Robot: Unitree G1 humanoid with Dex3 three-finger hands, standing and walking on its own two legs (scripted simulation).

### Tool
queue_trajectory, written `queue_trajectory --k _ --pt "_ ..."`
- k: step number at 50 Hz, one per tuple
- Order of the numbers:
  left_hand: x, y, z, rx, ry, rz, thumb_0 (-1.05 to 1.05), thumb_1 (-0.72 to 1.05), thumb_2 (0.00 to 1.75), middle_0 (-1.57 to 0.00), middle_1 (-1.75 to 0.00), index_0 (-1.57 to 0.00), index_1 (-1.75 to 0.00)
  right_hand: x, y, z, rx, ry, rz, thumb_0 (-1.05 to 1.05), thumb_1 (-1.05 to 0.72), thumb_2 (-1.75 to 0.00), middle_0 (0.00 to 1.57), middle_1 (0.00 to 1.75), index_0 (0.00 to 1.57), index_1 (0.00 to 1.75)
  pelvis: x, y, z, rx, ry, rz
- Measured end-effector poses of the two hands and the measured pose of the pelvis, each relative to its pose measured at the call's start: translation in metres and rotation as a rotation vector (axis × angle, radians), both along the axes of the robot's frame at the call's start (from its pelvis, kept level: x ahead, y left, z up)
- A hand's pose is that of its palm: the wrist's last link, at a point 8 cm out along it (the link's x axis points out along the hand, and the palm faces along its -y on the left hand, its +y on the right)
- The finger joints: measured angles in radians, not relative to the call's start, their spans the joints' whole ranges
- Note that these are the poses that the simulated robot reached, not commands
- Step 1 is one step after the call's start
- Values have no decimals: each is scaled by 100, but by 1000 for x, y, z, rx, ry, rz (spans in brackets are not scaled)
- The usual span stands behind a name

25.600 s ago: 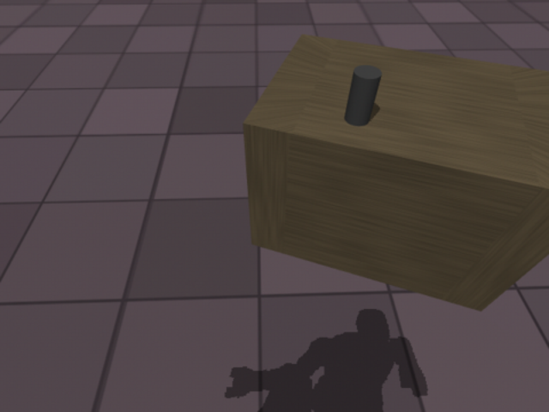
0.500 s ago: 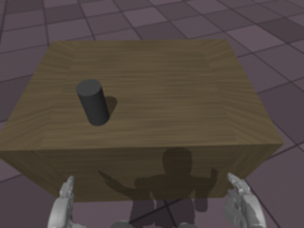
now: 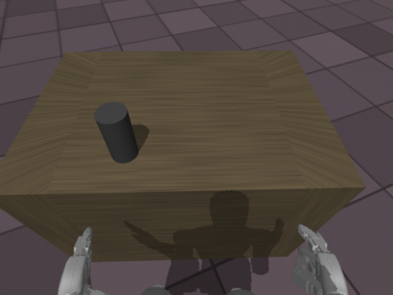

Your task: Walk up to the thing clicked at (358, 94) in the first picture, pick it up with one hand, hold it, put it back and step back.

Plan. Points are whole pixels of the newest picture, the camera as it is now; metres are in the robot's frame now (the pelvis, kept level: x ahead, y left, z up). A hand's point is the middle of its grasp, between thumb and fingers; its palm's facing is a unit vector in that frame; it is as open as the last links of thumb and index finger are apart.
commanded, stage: home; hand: left
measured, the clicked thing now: (118, 134) +0.49 +0.21 +0.01
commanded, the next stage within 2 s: stand in 1.48 s
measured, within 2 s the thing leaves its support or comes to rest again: neither
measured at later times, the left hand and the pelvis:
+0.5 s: hand (107, 277) +0.17 +0.18 -0.04, palm faces +0.11 -0.97 -0.22, open 17.6 cm; pelvis +0.00 +0.00 +0.00, yaw +0 degrees
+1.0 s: hand (104, 282) +0.16 +0.19 -0.04, palm faces +0.11 -0.97 -0.23, open 17.6 cm; pelvis -0.01 +0.01 +0.00, yaw +0 degrees
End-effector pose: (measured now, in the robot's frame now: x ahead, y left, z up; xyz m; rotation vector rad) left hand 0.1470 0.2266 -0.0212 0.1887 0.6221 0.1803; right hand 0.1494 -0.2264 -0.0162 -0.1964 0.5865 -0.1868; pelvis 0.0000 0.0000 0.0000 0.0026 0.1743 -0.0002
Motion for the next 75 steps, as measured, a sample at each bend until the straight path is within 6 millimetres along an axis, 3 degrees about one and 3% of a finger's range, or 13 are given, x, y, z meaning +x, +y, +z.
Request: queue_trajectory --k 47,62,68,75 --pt "-8 6 1 -3 1 -2 -1 -57 4 -5 -5 -5 -4 -9 8 1 -5 -11 0 2 -90 -90 20 30 21 30 -8 7 -1 -8 -3 1" --pt "-10 6 2 32 43 9 -1 -57 4 -6 -5 -5 -5 -17 -9 -38 -41 123 -59 2 -90 -90 20 30 21 30 -6 5 2 -31 -27 13" --pt "-13 33 -27 136 171 -103 -1 -57 4 -6 -5 -5 -5 -31 -24 -61 -111 349 91 1 -90 -90 21 30 21 30 -11 4 11 -6 -124 20" --pt "-51 68 -44 151 351 -35 -1 -55 5 -6 -5 -6 -5 -54 -52 -60 -111 456 27 1 -90 -90 21 30 21 30 -9 5 21 -1 -167 14"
